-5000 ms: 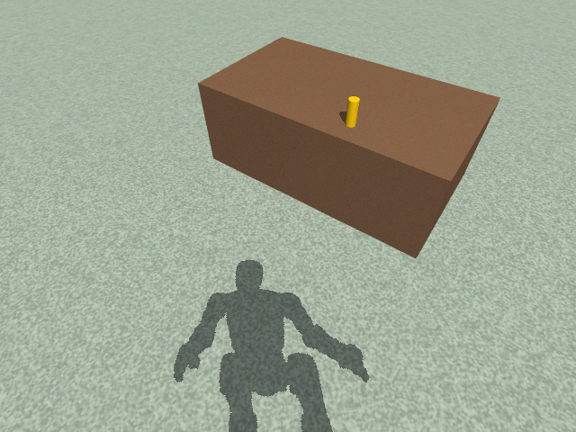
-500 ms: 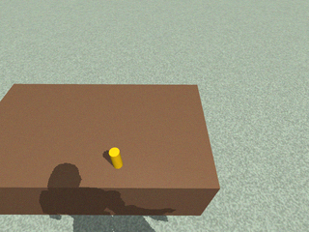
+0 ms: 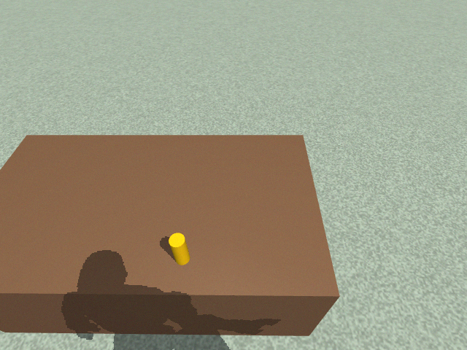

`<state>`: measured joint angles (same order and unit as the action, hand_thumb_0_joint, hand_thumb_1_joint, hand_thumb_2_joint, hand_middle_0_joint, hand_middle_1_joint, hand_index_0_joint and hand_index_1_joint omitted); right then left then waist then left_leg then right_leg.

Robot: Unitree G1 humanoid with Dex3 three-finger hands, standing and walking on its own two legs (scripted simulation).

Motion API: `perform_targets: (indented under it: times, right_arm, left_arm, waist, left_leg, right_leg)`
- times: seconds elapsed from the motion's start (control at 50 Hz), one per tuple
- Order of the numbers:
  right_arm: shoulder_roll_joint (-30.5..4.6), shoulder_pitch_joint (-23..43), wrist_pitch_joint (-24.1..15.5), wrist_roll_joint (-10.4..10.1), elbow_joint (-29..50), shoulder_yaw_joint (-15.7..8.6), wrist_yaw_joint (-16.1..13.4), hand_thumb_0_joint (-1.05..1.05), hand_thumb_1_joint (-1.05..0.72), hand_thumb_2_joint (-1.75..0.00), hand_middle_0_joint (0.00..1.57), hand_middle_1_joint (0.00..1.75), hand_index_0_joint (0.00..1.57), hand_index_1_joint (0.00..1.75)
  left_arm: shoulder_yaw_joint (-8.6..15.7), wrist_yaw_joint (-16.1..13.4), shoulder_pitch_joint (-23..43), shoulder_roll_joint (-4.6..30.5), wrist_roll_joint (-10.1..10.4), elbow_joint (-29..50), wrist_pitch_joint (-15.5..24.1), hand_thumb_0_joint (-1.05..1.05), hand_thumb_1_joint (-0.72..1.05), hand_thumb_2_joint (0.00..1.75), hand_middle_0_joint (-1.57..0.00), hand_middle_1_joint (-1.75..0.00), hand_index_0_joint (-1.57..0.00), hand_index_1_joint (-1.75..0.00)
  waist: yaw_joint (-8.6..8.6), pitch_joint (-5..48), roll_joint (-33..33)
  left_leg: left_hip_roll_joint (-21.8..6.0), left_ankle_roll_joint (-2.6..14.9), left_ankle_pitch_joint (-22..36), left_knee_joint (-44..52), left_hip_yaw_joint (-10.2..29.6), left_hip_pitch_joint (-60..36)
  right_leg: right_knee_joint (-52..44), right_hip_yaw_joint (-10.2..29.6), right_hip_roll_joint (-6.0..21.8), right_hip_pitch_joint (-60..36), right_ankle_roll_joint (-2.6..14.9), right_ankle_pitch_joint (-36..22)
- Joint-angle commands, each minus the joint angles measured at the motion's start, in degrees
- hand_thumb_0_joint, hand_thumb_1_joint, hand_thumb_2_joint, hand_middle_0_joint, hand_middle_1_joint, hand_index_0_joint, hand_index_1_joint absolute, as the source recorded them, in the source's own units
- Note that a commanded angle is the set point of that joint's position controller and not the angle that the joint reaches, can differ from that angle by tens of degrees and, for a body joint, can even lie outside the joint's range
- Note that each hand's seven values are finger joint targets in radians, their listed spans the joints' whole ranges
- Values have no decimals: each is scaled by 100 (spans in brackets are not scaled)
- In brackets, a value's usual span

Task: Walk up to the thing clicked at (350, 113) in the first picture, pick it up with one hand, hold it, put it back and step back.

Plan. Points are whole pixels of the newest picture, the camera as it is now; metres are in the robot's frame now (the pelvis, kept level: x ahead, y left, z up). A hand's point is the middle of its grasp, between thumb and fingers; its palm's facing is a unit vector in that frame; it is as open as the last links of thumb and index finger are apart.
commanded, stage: stand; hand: left
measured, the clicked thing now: (179, 249) +0.44 +0.18 -0.28
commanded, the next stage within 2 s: go down in 1.70 s
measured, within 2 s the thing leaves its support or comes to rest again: neither
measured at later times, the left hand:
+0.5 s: hand out of the picture +0.08 +0.26 -0.16, palm faces -0.02 -0.94 -0.34, open 7.4 cm
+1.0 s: hand out of the picture +0.06 +0.26 -0.16, palm faces -0.02 -0.94 -0.34, open 7.4 cm
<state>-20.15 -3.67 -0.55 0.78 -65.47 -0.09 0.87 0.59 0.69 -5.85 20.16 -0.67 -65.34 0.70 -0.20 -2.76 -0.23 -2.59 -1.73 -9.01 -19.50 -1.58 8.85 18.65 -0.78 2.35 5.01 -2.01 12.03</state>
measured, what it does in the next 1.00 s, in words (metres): stands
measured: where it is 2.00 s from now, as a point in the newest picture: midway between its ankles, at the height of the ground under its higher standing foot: outside the picture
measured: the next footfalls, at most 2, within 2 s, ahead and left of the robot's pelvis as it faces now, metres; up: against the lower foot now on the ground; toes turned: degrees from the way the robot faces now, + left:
none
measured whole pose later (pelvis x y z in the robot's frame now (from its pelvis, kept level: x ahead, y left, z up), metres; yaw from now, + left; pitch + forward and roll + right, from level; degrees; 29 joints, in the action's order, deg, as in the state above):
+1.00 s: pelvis +0.00 +0.00 +0.00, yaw +0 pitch -2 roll +0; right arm -20.3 -5.8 -0.3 0.8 -65.5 -0.2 0.8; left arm 0.3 0.6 -7.5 20.3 -0.8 -64.5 0.4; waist -0.1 -2.8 0.1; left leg -2.1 -1.3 -8.9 -19.2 -1.4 8.4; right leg 18.1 -1.0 2.8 4.3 -2.3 11.8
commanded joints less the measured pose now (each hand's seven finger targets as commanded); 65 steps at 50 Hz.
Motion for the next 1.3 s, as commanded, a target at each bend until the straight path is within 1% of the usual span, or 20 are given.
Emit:
perform_targets:
  times: [0.0, 0.04, 0.06, 0.12, 0.14, 0.16, 0.26, 0.32, 0.36, 0.38, 0.44, 0.62, 0.72, 0.74, 0.76, 0.8, 0.88, 0.98, 1.18, 1.28]
  right_arm:
    - [-1209, 231, -121, -25, 361, -240, -99, 0, -90, -90, 20, 30, 20, 30]
    - [-1216, 212, -142, -26, 346, -235, -103, 0, -90, -90, 20, 30, 20, 30]
    - [-1238, 256, -136, -27, 369, -242, -109, 0, -90, -90, 20, 30, 20, 30]
    - [-1217, 291, -115, -37, 364, -241, -113, 0, -90, -90, 20, 30, 20, 30]
    - [-1216, 237, -109, -31, 363, -235, -107, 0, -90, -90, 20, 30, 20, 30]
    - [-1218, 249, -107, -24, 375, -241, -112, 0, -90, -90, 20, 30, 20, 30]
    - [-1235, 260, -105, -37, 366, -248, -107, 0, -90, -90, 20, 30, 20, 30]
    - [-1229, 214, -108, -34, 374, -246, -104, 0, -90, -90, 20, 30, 20, 30]
    - [-1219, 191, -107, -25, 370, -241, -108, 0, -90, -90, 20, 30, 20, 30]
    - [-1247, 204, -104, -27, 375, -247, -114, 0, -90, -90, 20, 30, 20, 30]
    - [-1221, 201, -100, -25, 372, -243, -110, 0, -90, -90, 20, 30, 20, 30]
    - [-1211, 174, -110, -28, 381, -247, -100, 0, -90, -90, 20, 30, 20, 30]
    - [-1232, 147, -96, -35, 385, -255, -96, 0, -90, -90, 20, 30, 20, 30]
    - [-1196, 127, -88, -39, 382, -247, -88, 0, -90, -90, 20, 30, 20, 30]
    - [-1229, 116, -83, -34, 374, -254, -87, 0, -90, -90, 20, 30, 20, 30]
    - [-1234, 109, -78, -25, 383, -259, -87, 0, -90, -90, 20, 30, 20, 30]
    - [-1230, 82, -94, -15, 373, -256, -89, 0, -90, -90, 20, 30, 20, 30]
    - [-1222, 56, -107, -25, 375, -250, -100, 0, -90, -90, 20, 30, 20, 30]
    - [-1227, 37, -100, -32, 383, -242, -101, 0, -90, -90, 20, 30, 20, 30]
    - [-1216, 3, -110, -26, 398, -234, -101, 0, -90, -90, 20, 30, 20, 30]
  left_arm:
    - [241, -102, 198, 1212, 3, 328, 111, 0, 90, 90, -20, -30, -20, -30]
    - [243, -100, 220, 1217, 32, 329, 106, 0, 90, 90, -20, -30, -20, -30]
    - [235, -104, 213, 1180, 13, 338, 104, 0, 90, 90, -20, -30, -20, -30]
    - [232, -110, 228, 1207, 0, 310, 84, 0, 90, 90, -20, -30, -20, -30]
    - [232, -107, 192, 1202, 3, 307, 88, 0, 90, 90, -20, -30, -20, -30]
    - [236, -110, 220, 1216, -10, 322, 81, 0, 90, 90, -20, -30, -20, -30]
    - [222, -110, 214, 1214, -7, 338, 90, 0, 90, 90, -20, -30, -20, -30]
    - [214, -115, 208, 1226, 1, 365, 104, 0, 90, 90, -20, -30, -20, -30]
    - [217, -122, 243, 1235, -3, 380, 99, 0, 90, 90, -20, -30, -20, -30]
    - [215, -118, 213, 1214, 3, 377, 95, 0, 90, 90, -20, -30, -20, -30]
    - [223, -120, 201, 1237, -4, 357, 78, 0, 90, 90, -20, -30, -20, -30]
    - [209, -118, 131, 1231, -6, 382, 79, 0, 90, 90, -20, -30, -20, -30]
    - [205, -109, 70, 1218, -16, 379, 89, 0, 90, 90, -20, -30, -20, -30]
    - [206, -116, 129, 1250, -9, 374, 87, 0, 90, 90, -20, -30, -20, -30]
    - [207, -114, 103, 1223, -4, 377, 87, 0, 90, 90, -20, -30, -20, -30]
    - [207, -104, 69, 1238, -12, 377, 89, 0, 90, 90, -20, -30, -20, -30]
    - [206, -107, 87, 1224, 1, 415, 87, 0, 90, 90, -20, -30, -20, -30]
    - [208, -109, 53, 1247, 0, 440, 90, 0, 90, 90, -20, -30, -20, -30]
    - [197, -116, 35, 1245, -5, 412, 76, 0, 90, 90, -20, -30, -20, -30]
    - [203, -105, 22, 1237, 0, 429, 67, 0, 90, 90, -20, -30, -20, -30]
  waist:
    - [38, 581, -27]
    - [31, 608, -39]
    - [18, 634, -67]
    - [21, 460, 27]
    - [25, 474, 23]
    - [30, 496, 28]
    - [20, 467, 33]
    - [39, 564, 4]
    - [58, 550, -25]
    - [27, 560, -45]
    - [37, 461, 7]
    - [19, 399, 44]
    - [27, 365, 60]
    - [56, 276, 88]
    - [47, 235, 56]
    - [50, 287, 41]
    - [32, 348, -25]
    - [22, 487, -1]
    - [37, 342, 35]
    - [23, 365, -15]
  left_leg:
    - [-580, 225, 1092, 198, 443, -430]
    - [-596, 205, 1284, 219, 464, -457]
    - [-609, 241, 1362, 158, 440, -515]
    - [-581, 202, 1047, 233, 478, -441]
    - [-586, 231, 898, 230, 466, -414]
    - [-591, 238, 997, 236, 468, -406]
    - [-582, 219, 908, 256, 485, -441]
    - [-590, 238, 1127, 186, 455, -487]
    - [-576, 211, 1164, 213, 446, -440]
    - [-587, 244, 1153, 179, 431, -443]
    - [-570, 220, 874, 253, 444, -385]
    - [-567, 229, 927, 303, 468, -418]
    - [-562, 262, 535, 286, 477, -416]
    - [-544, 231, 542, 356, 509, -320]
    - [-517, 235, 311, 363, 496, -303]
    - [-530, 258, 187, 338, 501, -316]
    - [-538, 237, 612, 314, 517, -282]
    - [-549, 251, 886, 227, 486, -368]
    - [-539, 241, 724, 283, 521, -323]
    - [-534, 251, 744, 311, 516, -286]
  right_leg:
    - [-281, 385, 573, 66, 214, -1150]
    - [-224, 370, 572, -5, 209, -1200]
    - [-253, 347, 581, 12, 201, -1300]
    - [-315, 329, 541, 122, 183, -941]
    - [-365, 362, 578, 86, 200, -891]
    - [-333, 352, 583, 55, 215, -1008]
    - [-369, 337, 558, 126, 202, -826]
    - [-354, 344, 598, 40, 210, -1114]
    - [-317, 323, 583, 43, 208, -1125]
    - [-352, 343, 615, -7, 210, -1155]
    - [-358, 332, 585, 81, 223, -859]
    - [-342, 307, 555, 146, 225, -804]
    - [-424, 348, 575, 187, 228, -602]
    - [-422, 320, 543, 245, 217, -500]
    - [-482, 357, 554, 280, 217, -401]
    - [-480, 386, 575, 260, 239, -370]
    - [-400, 360, 574, 176, 231, -576]
    - [-375, 374, 603, 59, 241, -850]
    - [-373, 319, 579, 131, 226, -653]
    - [-347, 332, 598, 86, 237, -714]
